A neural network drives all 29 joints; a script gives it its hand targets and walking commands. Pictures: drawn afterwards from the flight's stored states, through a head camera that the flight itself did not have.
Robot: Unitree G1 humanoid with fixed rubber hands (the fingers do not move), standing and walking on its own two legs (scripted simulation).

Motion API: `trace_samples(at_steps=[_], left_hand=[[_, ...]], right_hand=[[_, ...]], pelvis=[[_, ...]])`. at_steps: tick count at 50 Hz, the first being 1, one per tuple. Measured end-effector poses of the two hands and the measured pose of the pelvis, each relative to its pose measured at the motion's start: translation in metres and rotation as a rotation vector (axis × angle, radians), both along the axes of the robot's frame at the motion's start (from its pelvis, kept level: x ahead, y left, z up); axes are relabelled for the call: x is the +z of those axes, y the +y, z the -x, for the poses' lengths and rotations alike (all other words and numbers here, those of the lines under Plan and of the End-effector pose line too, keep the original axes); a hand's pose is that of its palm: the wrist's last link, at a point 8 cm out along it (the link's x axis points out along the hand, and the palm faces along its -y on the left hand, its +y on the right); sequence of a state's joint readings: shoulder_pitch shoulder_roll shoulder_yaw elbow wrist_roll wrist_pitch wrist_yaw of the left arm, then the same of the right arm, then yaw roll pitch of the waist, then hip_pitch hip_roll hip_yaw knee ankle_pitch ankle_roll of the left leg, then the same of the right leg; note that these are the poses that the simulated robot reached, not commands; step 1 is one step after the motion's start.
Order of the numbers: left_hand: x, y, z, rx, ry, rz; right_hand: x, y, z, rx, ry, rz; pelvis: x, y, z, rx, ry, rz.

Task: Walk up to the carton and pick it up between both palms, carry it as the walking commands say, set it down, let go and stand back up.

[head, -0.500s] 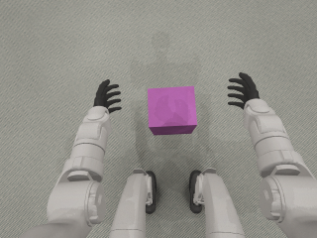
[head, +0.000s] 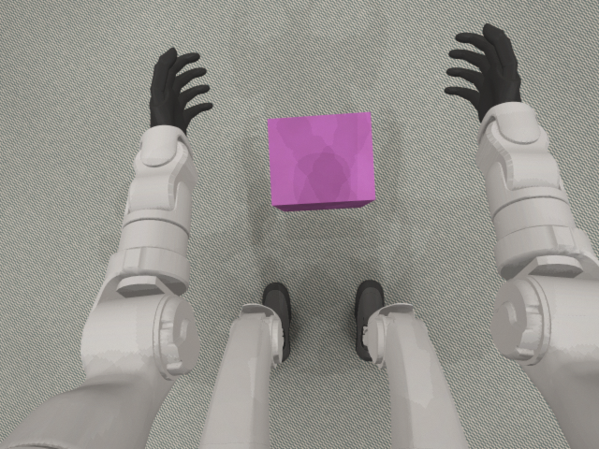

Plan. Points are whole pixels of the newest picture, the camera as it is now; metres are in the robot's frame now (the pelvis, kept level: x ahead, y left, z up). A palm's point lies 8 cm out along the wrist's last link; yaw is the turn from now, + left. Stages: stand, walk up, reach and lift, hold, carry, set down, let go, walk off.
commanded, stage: reach and lift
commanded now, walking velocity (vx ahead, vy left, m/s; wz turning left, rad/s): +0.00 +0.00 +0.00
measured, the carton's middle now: (320, 169) +0.49 +0.01 -0.52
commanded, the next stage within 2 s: none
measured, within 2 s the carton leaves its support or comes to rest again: neither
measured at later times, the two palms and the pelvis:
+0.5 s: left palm (211, 153) +0.48 +0.19 -0.26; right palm (446, 140) +0.49 -0.19 -0.26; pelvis -0.02 +0.01 -0.14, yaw +0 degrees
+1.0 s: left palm (235, 170) +0.48 +0.18 -0.41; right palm (418, 161) +0.49 -0.18 -0.41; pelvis -0.04 +0.00 -0.24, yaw +1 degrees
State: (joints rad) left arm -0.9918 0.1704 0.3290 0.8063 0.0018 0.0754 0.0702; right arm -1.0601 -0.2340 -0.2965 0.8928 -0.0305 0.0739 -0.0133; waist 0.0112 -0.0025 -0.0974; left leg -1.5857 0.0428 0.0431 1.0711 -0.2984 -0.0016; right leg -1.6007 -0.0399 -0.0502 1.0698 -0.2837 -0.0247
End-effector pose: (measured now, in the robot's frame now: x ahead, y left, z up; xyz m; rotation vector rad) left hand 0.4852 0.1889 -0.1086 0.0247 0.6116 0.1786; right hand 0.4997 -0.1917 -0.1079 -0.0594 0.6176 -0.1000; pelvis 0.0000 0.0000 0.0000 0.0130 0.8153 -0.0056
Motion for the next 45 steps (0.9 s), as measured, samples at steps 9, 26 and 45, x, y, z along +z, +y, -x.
trace_samples(at_steps=[9, 26, 45], left_hand=[[-0.044, -0.001, 0.006, 0.004, 0.035, 0.0], [-0.161, -0.003, 0.004, 0.023, 0.034, -0.009], [-0.271, -0.008, 0.008, 0.018, 0.091, -0.001]], right_hand=[[-0.043, -0.002, 0.008, -0.016, 0.035, -0.005], [-0.162, 0.003, 0.007, -0.042, 0.031, -0.004], [-0.274, 0.008, 0.01, -0.041, 0.08, -0.004]], pelvis=[[-0.032, 0.005, 0.002, -0.002, 0.046, -0.001], [-0.145, 0.008, 0.023, -0.002, 0.034, -0.006], [-0.227, 0.0, 0.04, 0.005, -0.051, -0.012]])
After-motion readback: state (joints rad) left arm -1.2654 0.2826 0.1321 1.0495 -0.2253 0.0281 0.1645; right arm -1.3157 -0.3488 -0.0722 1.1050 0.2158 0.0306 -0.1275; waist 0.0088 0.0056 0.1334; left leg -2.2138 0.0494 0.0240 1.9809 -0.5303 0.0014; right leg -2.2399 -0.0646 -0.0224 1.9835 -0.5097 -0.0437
